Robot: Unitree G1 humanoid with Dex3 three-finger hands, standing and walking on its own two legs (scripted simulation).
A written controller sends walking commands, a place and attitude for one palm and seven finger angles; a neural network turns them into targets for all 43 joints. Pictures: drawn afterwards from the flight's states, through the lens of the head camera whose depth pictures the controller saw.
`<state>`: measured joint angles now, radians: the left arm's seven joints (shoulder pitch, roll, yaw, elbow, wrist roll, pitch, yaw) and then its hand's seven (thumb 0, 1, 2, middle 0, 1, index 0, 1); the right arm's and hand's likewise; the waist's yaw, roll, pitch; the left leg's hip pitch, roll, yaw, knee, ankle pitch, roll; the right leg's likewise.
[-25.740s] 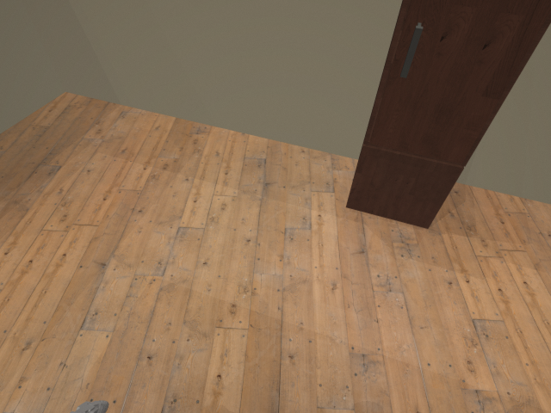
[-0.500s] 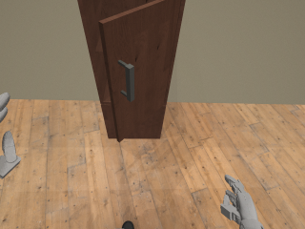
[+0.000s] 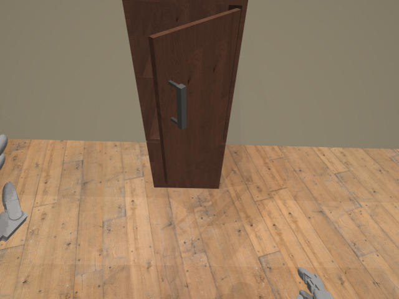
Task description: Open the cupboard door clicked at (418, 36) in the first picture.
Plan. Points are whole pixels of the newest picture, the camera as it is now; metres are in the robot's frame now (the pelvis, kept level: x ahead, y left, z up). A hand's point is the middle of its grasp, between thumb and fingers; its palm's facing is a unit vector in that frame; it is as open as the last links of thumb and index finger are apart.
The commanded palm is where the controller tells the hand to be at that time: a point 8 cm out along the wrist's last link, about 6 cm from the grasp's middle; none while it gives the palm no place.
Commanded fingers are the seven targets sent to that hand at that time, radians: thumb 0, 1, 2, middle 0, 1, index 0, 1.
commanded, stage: stop stepping back and stand still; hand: left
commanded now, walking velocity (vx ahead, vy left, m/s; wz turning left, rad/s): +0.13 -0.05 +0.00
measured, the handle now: (177, 105) +0.64 +0.10 +0.05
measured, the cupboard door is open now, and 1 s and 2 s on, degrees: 47 47 47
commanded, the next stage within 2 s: let the arm hang, fingers relaxed in 0.18 s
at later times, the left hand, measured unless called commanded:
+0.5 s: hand out of the picture +0.13 +0.20 -0.13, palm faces +0.04 -0.95 -0.30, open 7.4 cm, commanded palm none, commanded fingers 0.00 0.90 0.90 -0.20 -0.30 -0.20 -0.30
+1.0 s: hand out of the picture -0.03 +0.20 -0.16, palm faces +0.09 -0.96 -0.26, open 7.3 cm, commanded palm none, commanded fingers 0.00 0.90 0.90 -0.20 -0.30 -0.20 -0.30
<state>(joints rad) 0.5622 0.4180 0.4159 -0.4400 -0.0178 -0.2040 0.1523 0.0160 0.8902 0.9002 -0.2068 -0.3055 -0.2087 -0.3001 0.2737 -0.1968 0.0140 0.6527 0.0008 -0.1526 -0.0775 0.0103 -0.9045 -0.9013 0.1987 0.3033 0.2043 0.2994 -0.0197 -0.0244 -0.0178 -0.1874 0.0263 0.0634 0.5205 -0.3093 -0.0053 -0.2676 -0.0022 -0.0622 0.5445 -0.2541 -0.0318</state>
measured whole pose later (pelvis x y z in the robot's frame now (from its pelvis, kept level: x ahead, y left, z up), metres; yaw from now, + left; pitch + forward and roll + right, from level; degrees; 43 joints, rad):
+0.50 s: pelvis +0.00 +0.00 -0.01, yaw +3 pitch +0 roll +2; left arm 0.22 0.21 0.03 0.65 0.03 0.03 0.01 0.01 0.91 0.90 -0.19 -0.30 -0.19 -0.30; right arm 0.18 -0.27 -0.01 0.84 -0.03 -0.01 -0.01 0.01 -0.91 -0.90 0.20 0.30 0.20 0.30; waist -0.03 0.02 0.04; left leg -0.28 -0.03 0.01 0.63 -0.36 0.00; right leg -0.32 0.01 0.01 0.68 -0.34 -0.04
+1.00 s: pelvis -0.02 +0.00 +0.01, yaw +4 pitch -2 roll +0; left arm 0.24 0.21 0.01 1.14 0.01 0.00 0.01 0.01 0.91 0.90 -0.20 -0.30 -0.20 -0.30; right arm 0.26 -0.18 0.00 1.12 -0.02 0.01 -0.03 0.00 -0.91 -0.90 0.20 0.30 0.20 0.30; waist 0.01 0.04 0.05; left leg -0.15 -0.01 0.00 0.39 -0.21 0.01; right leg -0.18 0.03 -0.02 0.39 -0.18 -0.04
